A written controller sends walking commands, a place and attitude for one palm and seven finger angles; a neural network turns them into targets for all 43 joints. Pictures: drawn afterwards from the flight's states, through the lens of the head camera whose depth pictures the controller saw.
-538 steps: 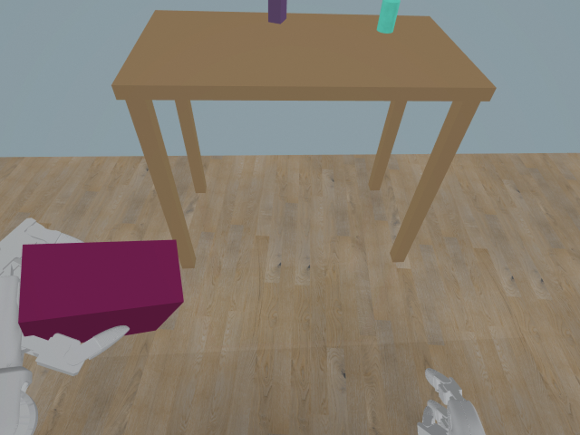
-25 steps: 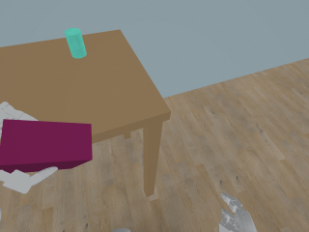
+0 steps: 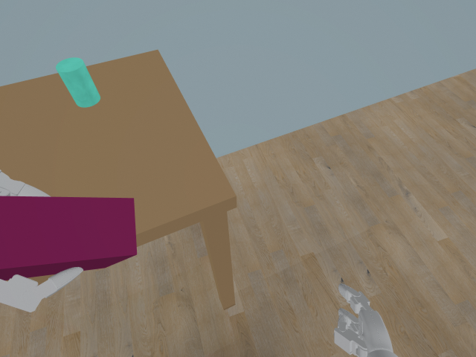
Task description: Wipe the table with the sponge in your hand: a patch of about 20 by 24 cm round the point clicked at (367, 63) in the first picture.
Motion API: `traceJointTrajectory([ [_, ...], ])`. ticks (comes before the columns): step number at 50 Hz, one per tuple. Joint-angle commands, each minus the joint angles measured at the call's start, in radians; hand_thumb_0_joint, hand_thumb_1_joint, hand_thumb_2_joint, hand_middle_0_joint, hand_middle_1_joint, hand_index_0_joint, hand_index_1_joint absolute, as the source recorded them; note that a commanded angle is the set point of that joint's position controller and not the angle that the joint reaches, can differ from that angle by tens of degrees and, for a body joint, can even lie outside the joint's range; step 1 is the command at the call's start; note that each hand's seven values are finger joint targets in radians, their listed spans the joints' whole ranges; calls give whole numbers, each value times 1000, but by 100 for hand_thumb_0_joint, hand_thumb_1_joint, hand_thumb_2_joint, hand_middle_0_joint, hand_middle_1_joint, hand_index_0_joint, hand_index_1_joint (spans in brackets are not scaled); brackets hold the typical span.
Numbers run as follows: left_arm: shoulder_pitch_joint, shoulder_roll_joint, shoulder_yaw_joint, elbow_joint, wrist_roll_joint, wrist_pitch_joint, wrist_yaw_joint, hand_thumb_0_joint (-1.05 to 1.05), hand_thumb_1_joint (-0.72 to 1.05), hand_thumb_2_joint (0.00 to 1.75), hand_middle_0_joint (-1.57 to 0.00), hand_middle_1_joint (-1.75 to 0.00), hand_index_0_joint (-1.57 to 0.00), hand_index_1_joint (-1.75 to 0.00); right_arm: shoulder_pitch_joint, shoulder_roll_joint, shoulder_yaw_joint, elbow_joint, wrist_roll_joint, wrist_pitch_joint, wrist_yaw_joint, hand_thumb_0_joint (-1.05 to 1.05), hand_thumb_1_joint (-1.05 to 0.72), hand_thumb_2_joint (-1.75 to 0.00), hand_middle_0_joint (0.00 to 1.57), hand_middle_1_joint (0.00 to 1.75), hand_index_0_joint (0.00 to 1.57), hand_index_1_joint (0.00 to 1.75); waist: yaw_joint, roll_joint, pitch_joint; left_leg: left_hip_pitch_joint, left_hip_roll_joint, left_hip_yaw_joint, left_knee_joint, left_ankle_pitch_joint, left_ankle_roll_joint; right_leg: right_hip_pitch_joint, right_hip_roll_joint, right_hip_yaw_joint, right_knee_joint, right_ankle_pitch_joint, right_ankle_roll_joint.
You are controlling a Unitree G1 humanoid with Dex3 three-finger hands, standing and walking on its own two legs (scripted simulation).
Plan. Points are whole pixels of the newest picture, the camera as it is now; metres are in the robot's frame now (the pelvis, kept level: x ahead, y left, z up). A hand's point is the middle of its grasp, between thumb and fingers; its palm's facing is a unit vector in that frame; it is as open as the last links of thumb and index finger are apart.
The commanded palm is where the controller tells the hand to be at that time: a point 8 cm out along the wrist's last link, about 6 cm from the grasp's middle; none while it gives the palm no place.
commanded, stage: come to a stop and stand still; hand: left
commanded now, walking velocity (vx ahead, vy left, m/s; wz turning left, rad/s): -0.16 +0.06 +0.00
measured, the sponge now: (82, 239) +0.24 +0.20 +0.15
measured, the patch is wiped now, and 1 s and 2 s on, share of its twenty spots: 0.00 0.00 0.00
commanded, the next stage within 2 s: look again from close up in 1.78 s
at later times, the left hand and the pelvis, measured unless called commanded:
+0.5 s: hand out of the picture +0.21 +0.30 +0.19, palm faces +0.42 -0.82 -0.40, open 10.6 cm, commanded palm +0.14 +0.32 +0.18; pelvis -0.03 +0.04 +0.00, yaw -3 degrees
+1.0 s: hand out of the picture +0.09 +0.34 +0.15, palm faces +0.40 -0.86 -0.31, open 10.6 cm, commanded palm +0.03 +0.37 +0.18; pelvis -0.13 +0.09 -0.01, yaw -1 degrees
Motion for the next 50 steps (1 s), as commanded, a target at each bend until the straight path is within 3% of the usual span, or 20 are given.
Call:
traceJointTrajectory([
  [1, 8, 123, 103, -99, -15, -35, 31, 0, 10, 130, -120, -160, -120, -160, -36, -113, -37, -147, -7, -19, -32, 0, -90, -90, 20, 30, 20, 30, 25, -154, -204, -108, 21, -38, -55, -29, 6, 224, -270, 242, -68, 756, -39],
  [5, -152, 132, 54, -197, -2, -42, 41, 0, 10, 130, -120, -160, -120, -160, -66, -132, -43, -148, -17, -25, -57, 0, -90, -90, 20, 30, 20, 30, 40, -66, -244, 108, 64, -37, -101, 399, 28, 112, -190, 148, -36, 648, 45],
  [8, -195, 156, 60, -252, 9, -44, 49, 0, 10, 130, -120, -160, -120, -160, -70, -128, -42, -147, -17, -29, -65, 0, -90, -90, 20, 30, 20, 30, 36, 7, -264, 154, 74, -47, -74, 528, 32, 116, -176, 130, -13, 694, 38],
  [14, -50, 130, 80, -238, -1, -42, 43, 0, 10, 130, -120, -160, -120, -160, -55, -138, -58, -167, -12, -16, -51, 0, -90, -90, 20, 30, 20, 30, 33, 46, -308, 141, 94, -94, -117, 499, 27, 136, -125, 102, -32, 472, 25],
  [15, -1058, 891, 652, -430, 124, -152, 28, 0, 10, 130, -120, -160, -120, -160, 60, -143, -89, -118, -78, -94, -46, 0, -90, -90, 20, 30, 20, 30, 99, -127, -213, -32, 25, 34, 7, 405, 22, 65, -137, 168, -135, 755, 66],
  [16, -474, 302, 270, 189, 41, -103, -13, 0, 10, 130, -120, -160, -120, -160, -1, -73, -58, -81, -52, -109, -41, 0, -90, -90, 20, 30, 20, 30, 70, -135, -338, -15, -68, 1, -44, 302, 3, 213, -215, 232, -25, 855, -66],
  [17, -339, 249, 219, 31, 10, -105, 3, 0, 10, 130, -120, -160, -120, -160, -3, -126, -76, -137, -20, -105, -33, 0, -90, -90, 20, 30, 20, 30, 58, -19, -341, 37, -12, -19, -105, 350, -7, 217, -236, 254, 29, 848, -49],
  [19, -205, 134, 100, 45, 2, -111, -24, 0, 10, 130, -120, -160, -120, -160, 8, -155, -77, -153, -16, -104, -23, 0, -90, -90, 20, 30, 20, 30, 58, 81, -375, 157, 38, -21, -125, 513, 16, 146, -160, 158, 20, 644, 14],
  [22, -52, 12, -34, -22, -9, -71, -45, 0, 10, 130, -120, -160, -120, -160, -37, -154, -73, -176, -3, -92, 8, 0, -90, -90, 20, 30, 20, 30, 55, 91, -307, 174, 103, -74, -132, 592, 45, 41, -94, 86, 1, 396, 51],
  [26, -103, 84, 11, -64, 14, -43, -31, 0, 10, 130, -120, -160, -120, -160, -48, -166, -63, -204, -14, -81, -6, 0, -90, -90, 20, 30, 20, 30, 48, -37, -201, -13, 103, -93, -234, 213, 29, 55, -59, 69, -41, 147, 43],
  [28, -192, 140, 79, -108, 19, -56, -15, 0, 10, 130, -120, -160, -120, -160, -67, -161, -60, -210, -22, -77, -31, 0, -90, -90, 20, 30, 20, 30, 45, -24, -179, -41, 84, -95, -288, -11, 31, 48, -54, 68, -60, 47, 39],
  [33, -435, 166, 100, -161, 58, -80, -5, 0, 10, 130, -120, -160, -120, -160, -72, -160, -54, -210, -35, -95, -54, 0, -90, -90, 20, 30, 20, 30, 49, 219, -97, -323, 138, -155, -491, -550, 74, 225, 14, 27, 99, -33, 45],
  [35, -449, 136, 67, -133, 60, -80, -11, 0, 10, 130, -120, -160, -120, -160, -56, -151, -60, -202, -32, -107, -40, 0, -90, -90, 20, 30, 20, 30, 56, 233, -124, -336, 113, -103, -469, -528, 63, 282, 24, 7, 119, -17, 31],
  [38, -396, 97, 19, -139, 51, -82, -20, 0, 10, 130, -120, -160, -120, -160, -62, -132, -54, -189, -36, -122, -25, 0, -90, -90, 20, 30, 20, 30, 55, 121, -144, -169, 52, -49, -338, -379, 28, 150, -10, 55, -50, -86, 6],
  [42, -190, 28, -25, -14, 34, -49, -40, 0, 10, 130, -120, -160, -120, -160, -23, -145, -63, -127, -44, -104, -25, 0, -90, -90, 20, 30, 20, 30, 37, -207, -110, 227, -69, -16, 193, -74, -18, -442, -207, 399, -387, -430, -110],
  [44, -235, 36, -32, -10, 25, -24, -43, 0, 10, 130, -120, -160, -120, -160, -19, -130, -45, -118, -38, -74, -27, 0, -90, -90, 20, 30, 20, 30, 14, -236, -97, 212, -57, -19, 189, -71, -21, -494, -190, 289, -330, -444, -86],
  [46, -316, 61, -14, 21, 17, -22, -41, 0, 10, 130, -120, -160, -120, -160, -23, -140, -34, -109, -31, -70, -41, 0, -90, -90, 20, 30, 20, 30, 2, -105, -57, 148, -37, -70, -73, -163, -17, -422, -87, 184, -178, -391, -3],
  [48, -433, 73, -1, -15, 32, -36, -25, 0, 10, 130, -120, -160, -120, -160, -15, -171, -41, -112, -21, -81, -51, 0, -90, -90, 20, 30, 20, 30, -3, 149, -34, -80, 119, -344, -473, -421, 34, -201, 63, 59, 233, -157, 68],
  [49, -477, 95, 24, -18, 46, -38, -19, 0, 10, 130, -120, -160, -120, -160, -16, -156, -57, -132, -18, -82, -47, 0, -90, -90, 20, 30, 20, 30, 16, 168, -38, -180, 160, -368, -509, -410, 84, -121, 88, 74, 403, -97, 77],
  [50, -458, 84, 19, -9, 39, -34, -28, 0, 10, 130, -120, -160, -120, -160, -36, -133, -60, -125, -21, -88, -39, 0, -90, -90, 20, 30, 20, 30, 17, 198, -84, -172, 184, -413, -578, -550, 64, -120, 76, 101, 497, -130, 73],
])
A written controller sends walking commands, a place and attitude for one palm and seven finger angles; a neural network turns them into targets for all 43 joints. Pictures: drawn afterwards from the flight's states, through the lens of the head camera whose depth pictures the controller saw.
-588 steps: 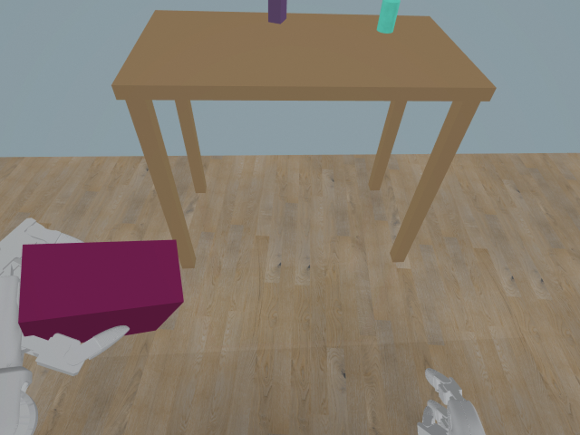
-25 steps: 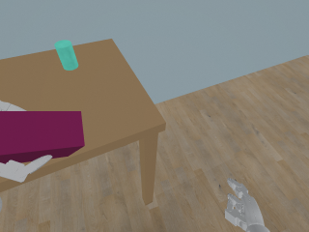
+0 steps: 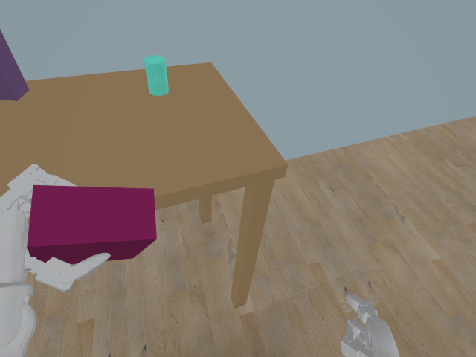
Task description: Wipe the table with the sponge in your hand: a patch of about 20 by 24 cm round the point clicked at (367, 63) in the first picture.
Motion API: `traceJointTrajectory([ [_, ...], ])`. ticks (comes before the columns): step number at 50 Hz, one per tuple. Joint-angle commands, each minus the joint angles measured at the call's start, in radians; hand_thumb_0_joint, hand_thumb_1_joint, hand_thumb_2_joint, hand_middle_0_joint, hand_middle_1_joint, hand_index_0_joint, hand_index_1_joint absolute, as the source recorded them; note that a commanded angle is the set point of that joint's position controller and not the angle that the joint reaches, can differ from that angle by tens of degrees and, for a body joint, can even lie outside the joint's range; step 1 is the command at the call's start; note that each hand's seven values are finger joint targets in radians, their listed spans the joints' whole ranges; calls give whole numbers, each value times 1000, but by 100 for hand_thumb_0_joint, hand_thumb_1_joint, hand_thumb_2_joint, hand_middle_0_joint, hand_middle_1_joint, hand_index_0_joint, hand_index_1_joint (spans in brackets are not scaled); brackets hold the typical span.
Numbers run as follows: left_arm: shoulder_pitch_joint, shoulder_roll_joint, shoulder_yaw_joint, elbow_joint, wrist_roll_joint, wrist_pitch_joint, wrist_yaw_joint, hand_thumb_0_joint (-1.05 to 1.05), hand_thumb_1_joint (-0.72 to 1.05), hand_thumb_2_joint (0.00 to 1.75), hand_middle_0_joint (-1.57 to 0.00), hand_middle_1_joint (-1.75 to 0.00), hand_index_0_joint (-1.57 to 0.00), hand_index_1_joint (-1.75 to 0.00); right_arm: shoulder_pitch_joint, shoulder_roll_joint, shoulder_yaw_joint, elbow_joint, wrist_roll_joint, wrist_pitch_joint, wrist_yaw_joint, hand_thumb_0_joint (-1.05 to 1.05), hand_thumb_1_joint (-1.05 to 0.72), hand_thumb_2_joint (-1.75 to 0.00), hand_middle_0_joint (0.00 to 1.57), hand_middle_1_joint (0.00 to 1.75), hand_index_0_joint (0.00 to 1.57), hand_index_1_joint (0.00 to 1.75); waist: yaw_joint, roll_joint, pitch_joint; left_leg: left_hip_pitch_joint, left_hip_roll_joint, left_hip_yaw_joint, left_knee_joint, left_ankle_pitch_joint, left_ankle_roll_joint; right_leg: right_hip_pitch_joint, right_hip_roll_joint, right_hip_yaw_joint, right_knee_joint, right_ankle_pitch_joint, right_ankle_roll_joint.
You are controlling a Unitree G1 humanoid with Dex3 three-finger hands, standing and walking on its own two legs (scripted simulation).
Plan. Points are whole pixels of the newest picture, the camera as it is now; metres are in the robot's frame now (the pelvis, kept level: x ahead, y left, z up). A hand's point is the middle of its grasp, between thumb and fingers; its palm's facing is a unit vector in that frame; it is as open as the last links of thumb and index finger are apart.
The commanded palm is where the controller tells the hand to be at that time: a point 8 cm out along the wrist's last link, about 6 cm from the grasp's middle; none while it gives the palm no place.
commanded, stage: come to a stop and stand still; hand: left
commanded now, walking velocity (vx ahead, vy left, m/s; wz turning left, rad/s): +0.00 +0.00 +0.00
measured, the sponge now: (110, 228) +0.24 +0.21 +0.14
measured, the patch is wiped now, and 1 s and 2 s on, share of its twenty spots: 0.00 0.00 0.00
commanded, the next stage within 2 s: look again from close up in 0.78 s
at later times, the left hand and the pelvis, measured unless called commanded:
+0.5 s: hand (44, 235) +0.21 +0.29 +0.14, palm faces +0.38 -0.88 -0.31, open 10.6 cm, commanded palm +0.15 +0.31 +0.19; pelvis -0.02 +0.04 +0.01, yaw -3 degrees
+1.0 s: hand (52, 236) +0.21 +0.27 +0.15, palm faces +0.35 -0.87 -0.33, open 10.6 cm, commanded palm +0.15 +0.31 +0.19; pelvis -0.02 +0.03 +0.01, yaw -2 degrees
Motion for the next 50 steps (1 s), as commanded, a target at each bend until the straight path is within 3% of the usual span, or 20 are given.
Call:
traceJointTrajectory([
  [1, -273, 197, 120, -228, -3, -41, 26, 0, 10, 130, -120, -160, -120, -160, -68, -108, -70, -168, 0, -54, 4, 0, -90, -90, 20, 30, 20, 30, -44, 242, -2, -129, 266, -419, -589, -599, -29, 4, 77, -3, 369, -65, -4],
  [4, -134, 208, 118, -418, 0, -62, 38, 0, 10, 130, -120, -160, -120, -160, -104, -106, -66, -195, -12, -78, 28, 0, -90, -90, 20, 30, 20, 30, -10, 160, -103, 48, 216, -292, -519, -362, -59, 35, 35, -43, 184, -20, -29],
  [6, -20, 218, 124, -479, -5, -70, 46, 0, 10, 130, -120, -160, -120, -160, -105, -104, -58, -206, -18, -90, 32, 0, -90, -90, 20, 30, 20, 30, -4, 206, -167, 102, 198, -224, -492, -276, -54, 158, 39, -92, -57, -51, -48],
  [9, 71, 237, 155, -429, -16, -57, 50, 0, 10, 130, -120, -160, -120, -160, -87, -112, -55, -201, -35, -68, 30, 0, -90, -90, 20, 30, 20, 30, -14, 200, -189, 50, 151, -177, -455, -264, -148, 348, 52, -122, -339, -14, -77],
  [10, 93, 229, 156, -367, -21, -45, 47, 0, 10, 130, -120, -160, -120, -160, -82, -120, -60, -193, -40, -51, 28, 0, -90, -90, 20, 30, 20, 30, -15, 161, -176, 14, 122, -130, -406, -247, -177, 375, 34, -99, -369, -9, -91],
  [12, 82, 219, 168, -233, -27, -35, 44, 0, 10, 130, -120, -160, -120, -160, -68, -126, -64, -167, -49, -17, 20, 0, -90, -90, 20, 30, 20, 30, -25, -3, -111, 61, 58, -40, -99, -109, -159, 171, -141, 63, -467, -53, -156],
  [14, 10, 204, 153, -184, -42, -24, 40, 0, 10, 130, -120, -160, -120, -160, -87, -124, -63, -160, -21, -10, 6, 0, -90, -90, 20, 30, 20, 30, -29, -181, -79, 46, 63, -73, 120, -44, -90, 8, -267, 223, -489, -137, -210],
  [15, 15, 174, 128, -146, -46, -8, 36, 0, 10, 130, -120, -160, -120, -160, -88, -121, -61, -161, -5, -12, 3, 0, -90, -90, 20, 30, 20, 30, -33, -202, -42, 26, 64, -76, 140, -19, -78, -29, -267, 217, -486, -137, -200],
  [16, 20, 158, 116, -125, -46, -1, 33, 0, 10, 130, -120, -160, -120, -160, -83, -122, -58, -157, 3, -12, 2, 0, -90, -90, 20, 30, 20, 30, -38, -186, -32, 28, 69, -76, 111, 10, -72, -25, -245, 183, -460, -84, -184],
  [19, -81, 169, 84, -197, -34, -17, 36, 0, 10, 130, -120, -160, -120, -160, -75, -130, -51, -138, 1, -29, -16, 0, -90, -90, 20, 30, 20, 30, -36, 81, -101, 177, 86, -80, -170, 152, -57, 76, -91, 13, -257, 158, -69],
  [21, -146, 183, 65, -301, -17, -30, 48, 0, 10, 130, -120, -160, -120, -160, -81, -140, -56, -158, 4, -45, -18, 0, -90, -90, 20, 30, 20, 30, -27, 105, -151, 240, 130, -145, -173, 335, -17, 103, -28, -30, -195, 274, -21],
  [24, -150, 226, 83, -434, -24, -54, 53, 0, 10, 130, -120, -160, -120, -160, -91, -125, -48, -168, -16, -70, -6, 0, -90, -90, 20, 30, 20, 30, -27, 249, -175, 323, 240, -401, -374, 341, -71, 6, 22, -23, 63, -34, -38],
  [28, 12, 249, 154, -432, -19, -57, 68, 0, 10, 130, -120, -160, -120, -160, -75, -109, -56, -171, -26, -74, 2, 0, -90, -90, 20, 30, 20, 30, -10, 170, -137, 187, 249, -334, -446, 81, -55, 64, -13, -14, 64, -30, -43],
  [34, 158, 178, 151, -222, -39, -42, 55, 0, 10, 130, -120, -160, -120, -160, -61, -117, -57, -184, -23, -21, -6, 0, -90, -90, 20, 30, 20, 30, -23, 163, -99, 15, 157, -179, -508, -226, -166, 285, 38, -129, -272, 56, -49],
  [36, 109, 183, 136, -186, -36, -40, 49, 0, 10, 130, -120, -160, -120, -160, -62, -122, -62, -180, -23, -8, -12, 0, -90, -90, 20, 30, 20, 30, -26, 69, -125, 2, 124, -126, -403, -193, -152, 335, -8, -77, -353, 85, -61],
  [39, -7, 174, 90, -194, -38, -38, 40, 0, 10, 130, -120, -160, -120, -160, -86, -128, -50, -175, -20, -17, -12, 0, -90, -90, 20, 30, 20, 30, -33, -57, -135, 146, 87, -101, -181, 29, -106, 147, -133, 47, -435, 98, -101],
  [41, -68, 151, 51, -202, -33, -28, 36, 0, 10, 130, -120, -160, -120, -160, -86, -138, -58, -168, -1, -29, -21, 0, -90, -90, 20, 30, 20, 30, -37, -134, -120, 190, 81, -101, -135, 50, -62, 59, -131, 43, -437, 61, -84],
  [44, -141, 181, 57, -275, -26, -33, 44, 0, 10, 130, -120, -160, -120, -160, -92, -139, -54, -163, -1, -33, -29, 0, -90, -90, 20, 30, 20, 30, -37, 17, -134, 240, 88, -112, -197, 149, -60, 79, -79, -5, -358, 145, -50],
  [47, -159, 241, 102, -361, -20, -53, 60, 0, 10, 130, -120, -160, -120, -160, -113, -145, -47, -164, -8, -40, -33, 0, -90, -90, 20, 30, 20, 30, -22, 183, -133, 205, 144, -245, -339, 57, -73, 123, -24, -35, -239, 117, -34],
  [50, -63, 247, 135, -372, -20, -63, 69, 0, 10, 130, -120, -160, -120, -160, -103, -120, -40, -177, -21, -42, -34, 0, -90, -90, 20, 30, 20, 30, -3, 185, -115, 117, 195, -315, -416, -49, -72, 195, -14, -30, -213, 97, -42],
])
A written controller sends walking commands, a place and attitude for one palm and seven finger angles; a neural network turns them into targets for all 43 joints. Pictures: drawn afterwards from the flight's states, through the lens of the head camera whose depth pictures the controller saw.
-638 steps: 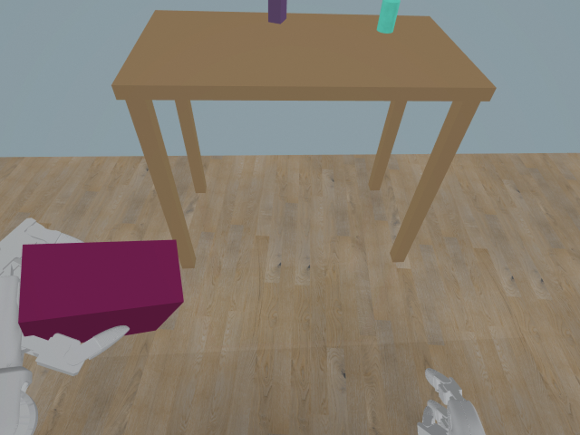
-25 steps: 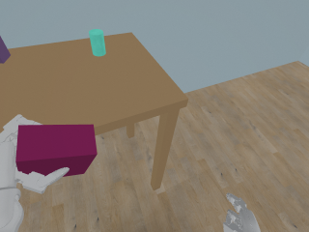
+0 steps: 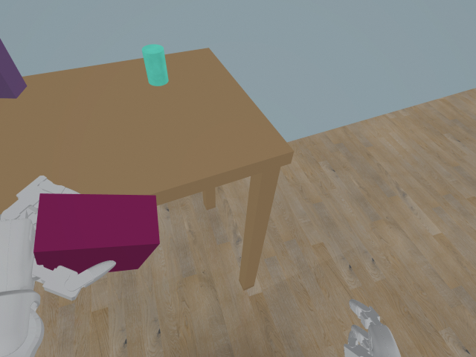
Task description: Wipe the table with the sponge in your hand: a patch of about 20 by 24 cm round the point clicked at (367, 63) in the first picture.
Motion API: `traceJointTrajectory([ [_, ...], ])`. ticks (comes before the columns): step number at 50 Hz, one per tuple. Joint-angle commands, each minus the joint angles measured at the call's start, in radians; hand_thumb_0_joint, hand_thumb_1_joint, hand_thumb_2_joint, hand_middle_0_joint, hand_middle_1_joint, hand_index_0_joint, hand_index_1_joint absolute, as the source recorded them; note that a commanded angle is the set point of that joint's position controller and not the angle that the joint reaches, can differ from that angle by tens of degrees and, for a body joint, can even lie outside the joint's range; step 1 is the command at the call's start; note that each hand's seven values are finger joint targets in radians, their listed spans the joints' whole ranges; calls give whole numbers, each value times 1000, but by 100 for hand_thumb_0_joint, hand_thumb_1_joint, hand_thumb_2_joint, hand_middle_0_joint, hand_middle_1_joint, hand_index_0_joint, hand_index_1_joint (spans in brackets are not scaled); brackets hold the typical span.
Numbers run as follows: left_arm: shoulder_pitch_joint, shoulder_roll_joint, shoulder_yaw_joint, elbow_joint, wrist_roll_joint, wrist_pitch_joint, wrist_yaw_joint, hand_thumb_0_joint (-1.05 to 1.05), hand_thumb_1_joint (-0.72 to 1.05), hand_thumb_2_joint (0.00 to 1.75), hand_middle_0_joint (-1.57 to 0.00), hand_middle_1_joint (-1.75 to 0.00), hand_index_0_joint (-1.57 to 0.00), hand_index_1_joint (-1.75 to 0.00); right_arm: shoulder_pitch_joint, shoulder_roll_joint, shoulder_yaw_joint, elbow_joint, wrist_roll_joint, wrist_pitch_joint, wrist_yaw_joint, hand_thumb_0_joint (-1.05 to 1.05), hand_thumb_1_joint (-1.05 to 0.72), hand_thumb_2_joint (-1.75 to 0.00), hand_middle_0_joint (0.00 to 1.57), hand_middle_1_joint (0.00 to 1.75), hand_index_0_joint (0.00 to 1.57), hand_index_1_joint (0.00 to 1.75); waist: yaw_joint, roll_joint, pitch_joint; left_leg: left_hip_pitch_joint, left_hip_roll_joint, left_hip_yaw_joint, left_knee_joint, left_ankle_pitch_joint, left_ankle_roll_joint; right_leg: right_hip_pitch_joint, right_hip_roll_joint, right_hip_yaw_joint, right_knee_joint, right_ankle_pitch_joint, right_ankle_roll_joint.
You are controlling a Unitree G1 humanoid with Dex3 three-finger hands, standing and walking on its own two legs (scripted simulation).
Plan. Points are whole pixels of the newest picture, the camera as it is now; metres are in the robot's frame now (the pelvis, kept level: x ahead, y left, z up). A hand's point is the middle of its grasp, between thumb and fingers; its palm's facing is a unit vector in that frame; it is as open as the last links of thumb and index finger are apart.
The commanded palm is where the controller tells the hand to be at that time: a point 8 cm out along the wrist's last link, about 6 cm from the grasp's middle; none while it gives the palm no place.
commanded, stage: look again from close up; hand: left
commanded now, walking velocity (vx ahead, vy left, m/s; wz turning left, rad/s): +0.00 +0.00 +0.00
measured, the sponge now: (115, 237) +0.24 +0.20 +0.12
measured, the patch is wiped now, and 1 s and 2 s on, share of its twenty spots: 0.00 0.00 0.00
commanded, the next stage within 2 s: shuffle to correct the standing spot in 0.14 s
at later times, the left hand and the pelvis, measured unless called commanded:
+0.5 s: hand (92, 223) +0.24 +0.22 +0.15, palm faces +0.42 -0.85 -0.32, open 10.6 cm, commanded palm +0.18 +0.26 +0.18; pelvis +0.03 -0.03 -0.01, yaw +2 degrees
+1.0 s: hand (131, 164) +0.34 +0.21 +0.16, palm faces +0.48 -0.75 -0.46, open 10.6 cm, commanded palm +0.27 +0.23 +0.18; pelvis +0.14 -0.06 -0.02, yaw +6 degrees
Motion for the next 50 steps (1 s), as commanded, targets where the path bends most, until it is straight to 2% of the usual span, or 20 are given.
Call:
traceJointTrajectory([
  [1, -62, 254, 183, -344, -10, -120, 38, 0, 10, 130, -120, -160, -120, -160, -105, -106, -48, -192, -15, -61, -15, 0, -90, -90, 20, 30, 20, 30, -3, 177, -127, 23, 222, -283, -205, -127, -88, 28, -36, 64, -41, 46, 9],
  [8, 128, 177, 172, -188, -47, -109, 22, 0, 10, 130, -120, -160, -120, -160, -67, -115, -60, -194, 6, -33, 1, 0, -90, -90, 20, 30, 20, 30, -29, 33, -192, 70, 151, -121, 35, 211, -82, 28, -123, 110, -116, 310, -8],
  [15, -64, 204, 128, -234, -41, -97, 24, 0, 10, 130, -120, -160, -120, -160, -86, -124, -62, -185, 7, -18, -15, 0, -90, -90, 20, 30, 20, 30, -36, 9, -157, 87, 140, -104, 43, 63, -47, -39, -117, 105, -117, 145, 30],
  [20, -126, 234, 141, -302, -31, -96, 37, 0, 10, 130, -120, -160, -120, -160, -102, -111, -63, -187, 5, -14, -17, 0, -90, -90, 20, 30, 20, 30, -20, -12, -42, -102, 105, -70, 231, -146, -40, -51, -243, 274, -191, -224, -59],
  [23, -125, 236, 150, -324, -34, -107, 45, 0, 10, 130, -120, -160, -120, -160, -94, -104, -63, -185, 13, -16, -10, 0, -90, -90, 20, 30, 20, 30, -9, -16, -10, -247, 117, -32, 372, -198, -60, 43, -343, 346, -156, -107, -168],
  [26, -111, 251, 170, -338, -36, -119, 51, 0, 10, 130, -120, -160, -120, -160, -66, -86, -52, -177, 9, -15, -5, 0, -90, -90, 20, 30, 20, 30, -24, 54, -30, -109, 126, 22, 205, -132, -53, 17, -298, 220, 18, 178, -138],
  [27, -88, 257, 182, -321, -39, -114, 50, 0, 10, 130, -120, -160, -120, -160, -56, -92, -55, -166, 8, -15, -8, 0, -90, -90, 20, 30, 20, 30, -41, 128, -72, 54, 117, -3, 105, -18, -34, -58, -221, 112, 184, 238, -87],
  [28, -74, 244, 184, -346, -45, -115, 50, 0, 10, 130, -120, -160, -120, -160, -42, -104, -61, -178, 10, -15, -6, 0, -90, -90, 20, 30, 20, 30, -56, 264, -142, 244, 200, -186, 32, 141, 37, -192, -91, -1, 410, 233, -8],
  [29, -106, 261, 197, -398, -34, -127, 56, 0, 10, 130, -120, -160, -120, -160, -38, -104, -66, -184, 4, -24, 6, 0, -90, -90, 20, 30, 20, 30, -63, 397, -180, 440, 362, -506, -4, 389, 143, -433, 10, -11, 640, -102, 29],
  [30, -101, 278, 204, -374, -22, -130, 53, 0, 10, 130, -120, -160, -120, -160, -43, -85, -50, -188, -11, -29, 14, 0, -90, -90, 20, 30, 20, 30, -72, 310, -156, 458, 422, -631, -37, 468, 179, -541, 26, 60, 779, -256, 6],
  [31, -103, 293, 204, -363, -23, -124, 43, 0, 10, 130, -120, -160, -120, -160, -48, -91, -50, -180, -20, -27, 18, 0, -90, -90, 20, 30, 20, 30, -73, 183, -136, 395, 441, -638, -47, 431, 167, -565, -5, 99, 837, -241, 0],
  [33, -24, 263, 206, -330, -32, -107, 27, 0, 10, 130, -120, -160, -120, -160, -48, -119, -80, -178, 6, -22, 26, 0, -90, -90, 20, 30, 20, 30, -59, 42, -82, 306, 425, -487, -43, 341, 167, -607, -44, 105, 839, -176, 12],
  [37, 146, 230, 221, -377, -29, -109, 12, 0, 10, 130, -120, -160, -120, -160, -43, -114, -86, -189, 24, -17, 42, 0, -90, -90, 20, 30, 20, 30, -36, 173, -106, 169, 295, -160, -60, 288, 75, -475, -67, -15, 608, 14, 33],
  [42, 36, 251, 217, -382, -16, -116, 24, 0, 10, 130, -120, -160, -120, -160, -35, -108, -70, -187, 15, -46, 16, 0, -90, -90, 20, 30, 20, 30, -55, 208, -109, 114, 300, -97, -8, 344, 21, -269, -48, -97, 245, 104, 42],
  [45, -39, 249, 222, -324, -12, -118, 40, 0, 10, 130, -120, -160, -120, -160, -51, -112, -70, -179, 13, -45, 0, 0, -90, -90, 20, 30, 20, 30, -33, 147, -161, -2, 260, -29, 197, 242, -10, 43, -1, -152, 34, 175, 32],
  [46, -61, 259, 223, -317, -7, -118, 45, 0, 10, 130, -120, -160, -120, -160, -59, -110, -72, -179, 13, -43, 2, 0, -90, -90, 20, 30, 20, 30, -23, 69, -199, -119, 220, 12, 379, 141, -26, 199, -67, -69, 33, 193, -7],
  [47, -67, 270, 215, -309, -4, -114, 49, 0, 10, 130, -120, -160, -120, -160, -53, -86, -73, -178, 17, -35, 3, 0, -90, -90, 20, 30, 20, 30, -27, -110, -246, -274, 126, 64, 653, -31, -54, 297, -257, 204, 11, 240, -106],
  [48, -71, 295, 244, -323, -10, -119, 50, 0, 10, 130, -120, -160, -120, -160, -79, -95, -81, -194, 15, -36, 6, 0, -90, -90, 20, 30, 20, 30, -13, -232, -263, -410, 73, 13, 852, -409, -74, 313, -430, 507, -53, 245, -214],
  [49, -86, 276, 233, -321, -8, -125, 48, 0, 10, 130, -120, -160, -120, -160, -69, -103, -76, -175, 4, -30, 6, 0, -90, -90, 20, 30, 20, 30, -23, -138, -188, -400, 126, -50, 886, -454, -76, 173, -457, 519, -115, 81, -221],
  [50, -39, 250, 203, -330, -12, -121, 41, 0, 10, 130, -120, -160, -120, -160, -57, -111, -86, -168, 18, -23, 13, 0, -90, -90, 20, 30, 20, 30, -20, -153, -154, -386, 157, -74, 870, -427, -80, 97, -441, 506, -144, -46, -216],
])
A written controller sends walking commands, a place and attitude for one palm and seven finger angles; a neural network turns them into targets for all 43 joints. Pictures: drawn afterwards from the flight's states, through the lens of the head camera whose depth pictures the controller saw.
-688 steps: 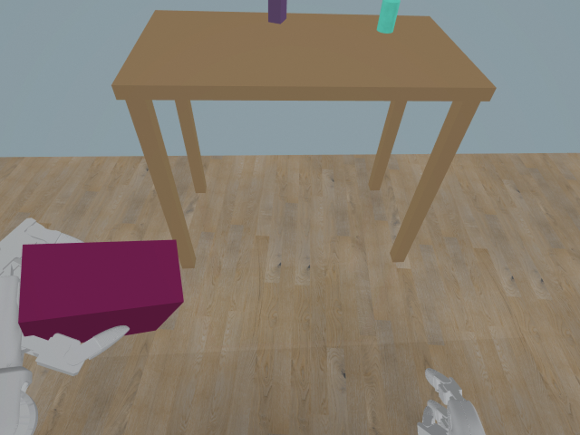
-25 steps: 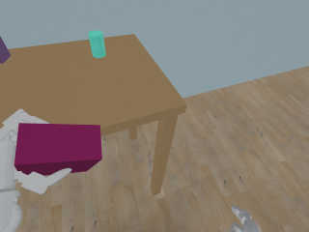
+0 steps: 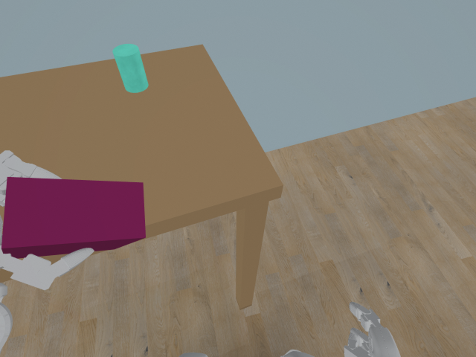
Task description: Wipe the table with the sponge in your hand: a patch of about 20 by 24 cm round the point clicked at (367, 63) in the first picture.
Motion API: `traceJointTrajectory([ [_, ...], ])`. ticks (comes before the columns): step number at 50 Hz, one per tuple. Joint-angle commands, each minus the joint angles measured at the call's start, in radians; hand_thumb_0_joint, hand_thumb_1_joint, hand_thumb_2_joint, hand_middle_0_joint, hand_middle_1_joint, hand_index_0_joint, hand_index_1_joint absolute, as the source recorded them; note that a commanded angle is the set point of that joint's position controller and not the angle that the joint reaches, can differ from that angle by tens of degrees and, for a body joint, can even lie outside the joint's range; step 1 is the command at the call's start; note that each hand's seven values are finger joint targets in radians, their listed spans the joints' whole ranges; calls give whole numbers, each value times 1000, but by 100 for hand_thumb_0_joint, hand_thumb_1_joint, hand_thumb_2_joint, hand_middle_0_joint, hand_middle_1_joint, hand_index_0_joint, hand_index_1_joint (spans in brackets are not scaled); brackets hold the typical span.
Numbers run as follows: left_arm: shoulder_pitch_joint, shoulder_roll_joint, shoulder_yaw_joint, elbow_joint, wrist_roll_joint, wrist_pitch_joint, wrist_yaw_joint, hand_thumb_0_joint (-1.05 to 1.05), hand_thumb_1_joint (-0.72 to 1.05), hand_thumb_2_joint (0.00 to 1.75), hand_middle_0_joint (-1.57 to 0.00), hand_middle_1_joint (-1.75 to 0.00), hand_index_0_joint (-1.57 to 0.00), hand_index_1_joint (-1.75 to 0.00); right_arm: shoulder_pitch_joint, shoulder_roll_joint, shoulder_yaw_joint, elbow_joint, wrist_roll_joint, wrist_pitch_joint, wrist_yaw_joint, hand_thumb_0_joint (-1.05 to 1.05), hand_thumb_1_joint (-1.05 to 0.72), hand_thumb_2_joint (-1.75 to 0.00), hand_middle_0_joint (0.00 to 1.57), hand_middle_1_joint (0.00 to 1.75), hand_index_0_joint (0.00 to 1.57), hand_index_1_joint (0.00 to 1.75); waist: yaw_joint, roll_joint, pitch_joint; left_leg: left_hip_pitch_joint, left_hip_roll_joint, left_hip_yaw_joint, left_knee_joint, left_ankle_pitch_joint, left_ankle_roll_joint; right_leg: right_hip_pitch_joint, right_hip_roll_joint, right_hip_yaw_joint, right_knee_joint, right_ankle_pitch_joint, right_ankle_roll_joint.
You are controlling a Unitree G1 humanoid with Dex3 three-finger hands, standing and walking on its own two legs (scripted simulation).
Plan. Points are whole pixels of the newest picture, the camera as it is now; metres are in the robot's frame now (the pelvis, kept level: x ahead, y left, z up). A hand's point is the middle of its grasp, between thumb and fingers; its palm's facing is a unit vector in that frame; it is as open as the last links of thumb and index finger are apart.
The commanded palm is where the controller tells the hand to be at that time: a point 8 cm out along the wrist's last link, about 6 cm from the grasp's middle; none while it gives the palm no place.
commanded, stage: come to a stop and stand still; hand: left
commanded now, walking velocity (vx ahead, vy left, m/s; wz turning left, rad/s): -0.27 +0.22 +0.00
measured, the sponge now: (92, 220) +0.24 +0.21 +0.16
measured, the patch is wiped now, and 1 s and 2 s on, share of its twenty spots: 0.00 0.00 0.00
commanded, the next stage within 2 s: look again from close up in 1.66 s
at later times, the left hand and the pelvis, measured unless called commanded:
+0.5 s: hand (74, 193) +0.27 +0.24 +0.18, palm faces +0.40 -0.84 -0.37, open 10.6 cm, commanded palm +0.21 +0.28 +0.20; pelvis +0.04 +0.00 +0.02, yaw -1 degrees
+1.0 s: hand (42, 192) +0.26 +0.27 +0.18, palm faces +0.32 -0.87 -0.37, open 10.6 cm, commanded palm +0.20 +0.31 +0.20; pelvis +0.04 +0.04 +0.02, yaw -2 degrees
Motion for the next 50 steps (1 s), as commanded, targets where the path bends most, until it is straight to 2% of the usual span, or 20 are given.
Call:
traceJointTrajectory([
  [1, -19, 166, 114, -242, -14, -75, 28, 0, 10, 130, -120, -160, -120, -160, -75, -117, -55, -165, 1, -33, 0, 0, -90, -90, 20, 30, 20, 30, -1, -135, -171, -294, 42, -32, 226, -12, -8, 260, -373, 543, -336, -103, -199],
  [4, 9, 173, 139, -328, -21, -90, 42, 0, 10, 130, -120, -160, -120, -160, -124, -74, -27, -181, -5, -12, -2, 0, -90, -90, 20, 30, 20, 30, -8, -105, -182, -28, 34, 24, -147, 88, -5, 83, -281, 268, -272, 71, -120],
  [6, 9, 181, 151, -367, -31, -90, 57, 0, 10, 130, -120, -160, -120, -160, -105, -79, -31, -176, -14, -24, -15, 0, -90, -90, 20, 30, 20, 30, -22, -90, -205, 73, -26, 94, -324, 258, -24, 94, -237, 216, -240, 21, -76],
  [8, 13, 174, 144, -380, -37, -88, 65, 0, 10, 130, -120, -160, -120, -160, -101, -92, -45, -180, -11, -30, -30, 0, -90, -90, 20, 30, 20, 30, -24, -1, -199, 133, -11, 42, -456, 351, -20, 72, -207, 189, -136, -4, -28],
  [10, 17, 185, 163, -351, -30, -87, 67, 0, 10, 130, -120, -160, -120, -160, -102, -116, -54, -198, -1, -42, -39, 0, -90, -90, 20, 30, 20, 30, -1, 141, -192, 48, 108, -90, -513, 445, 26, 101, -97, 159, -71, -24, 24],
  [11, 39, 178, 162, -298, -30, -82, 63, 0, 10, 130, -120, -160, -120, -160, -98, -118, -56, -203, 8, -47, -40, 0, -90, -90, 20, 30, 20, 30, 7, 109, -189, 6, 118, -90, -509, 446, 28, 134, -71, 164, -88, -16, 33],
  [12, 40, 180, 174, -260, -34, -77, 58, 0, 10, 130, -120, -160, -120, -160, -102, -112, -47, -199, 2, -54, -44, 0, -90, -90, 20, 30, 20, 30, -2, 194, -153, -42, 123, -104, -557, 437, 30, 151, -54, 153, -61, 37, 39],
  [17, -19, 91, 51, -147, -27, -54, 48, 0, 10, 130, -120, -160, -120, -160, -67, -107, -39, -179, 2, -67, -43, 0, -90, -90, 20, 30, 20, 30, -16, -15, -209, 11, 66, -8, -457, 471, -13, 214, -108, 207, -170, 281, 18],
  [20, -39, 94, 25, -193, -25, -34, 47, 0, 10, 130, -120, -160, -120, -160, -67, -109, -34, -183, -6, -70, -43, 0, -90, -90, 20, 30, 20, 30, -16, -58, -252, 63, 38, 12, -432, 480, -26, 192, -134, 211, -201, 282, 2],
  [29, 24, 163, 121, -289, -37, -27, 57, 0, 10, 130, -120, -160, -120, -160, -95, -98, -22, -198, -13, -65, -59, 0, -90, -90, 20, 30, 20, 30, -4, 49, -232, -29, 67, -42, -605, 290, -4, 262, -42, 154, -211, 34, 38],
  [30, -1004, 936, 651, -443, 107, -146, 31, 0, 10, 130, -120, -160, -120, -160, 68, -112, -52, -124, -65, -127, -58, 0, -90, -90, 20, 30, 20, 30, 41, -168, -107, -145, 69, 37, -398, 342, 15, 150, -149, 311, -369, 176, 74],
  [31, -424, 334, 270, 161, 8, -90, -19, 0, 10, 130, -120, -160, -120, -160, 23, -24, -21, -87, -32, -125, -51, 0, -90, -90, 20, 30, 20, 30, 4, -206, -261, -12, -79, 42, -356, 288, 0, 161, -203, 309, -315, 216, -50],
  [32, -242, 261, 201, 29, -44, -78, 2, 0, 10, 130, -120, -160, -120, -160, -29, -84, -41, -157, -4, -121, -38, 0, -90, -90, 20, 30, 20, 30, 19, -47, -254, 34, -42, 22, -398, 290, -13, 188, -216, 341, -267, 254, -66],
  [33, -233, 207, 154, 108, -27, -83, -6, 0, 10, 130, -120, -160, -120, -160, 19, -92, -40, -161, -2, -128, -35, 0, -90, -90, 20, 30, 20, 30, 18, -34, -291, 65, -33, 63, -423, 296, -23, 199, -203, 337, -264, 214, -55],
  [37, -5, 31, -50, -55, -58, -108, -34, 0, 10, 130, -120, -160, -120, -160, -54, -111, -36, -165, 8, -143, 2, 0, -90, -90, 20, 30, 20, 30, 19, 69, -225, 131, 22, -20, -584, 269, 21, 128, -98, 211, -259, -111, 16],
  [40, -32, 103, -3, -132, -20, -105, -19, 0, 10, 130, -120, -160, -120, -160, -77, -133, -29, -192, 8, -134, 5, 0, -90, -90, 20, 30, 20, 30, 22, 30, -105, -159, 80, -110, -761, -68, 43, 247, -21, 153, -173, -196, 44],
  [42, -63, 200, 103, -147, -5, -107, 5, 0, 10, 130, -120, -160, -120, -160, -92, -141, -35, -194, 13, -125, -4, 0, -90, -90, 20, 30, 20, 30, 19, 4, -101, -175, 88, -105, -773, -90, 51, 277, 0, 136, -142, -159, 49],
  [44, -106, 208, 137, -164, -3, -119, 9, 0, 10, 130, -120, -160, -120, -160, -86, -132, -42, -211, 5, -125, -9, 0, -90, -90, 20, 30, 20, 30, 13, -21, -133, -143, 75, -93, -730, -38, 58, 291, -6, 139, -157, -115, 42],
  [48, -157, 192, 138, -176, -8, -138, 5, 0, 10, 130, -120, -160, -120, -160, -77, -126, -44, -195, -1, -135, -15, 0, -90, -90, 20, 30, 20, 30, 1, 127, -132, -140, 77, -101, -742, -114, 58, 286, 2, 148, -151, -123, 33],
  [50, -138, 165, 125, -141, -8, -142, -1, 0, 10, 130, -120, -160, -120, -160, -65, -121, -43, -186, 0, -144, -10, 0, -90, -90, 20, 30, 20, 30, 5, 129, -125, -167, 77, -98, -736, -122, 60, 314, 5, 155, -156, -95, 30],
])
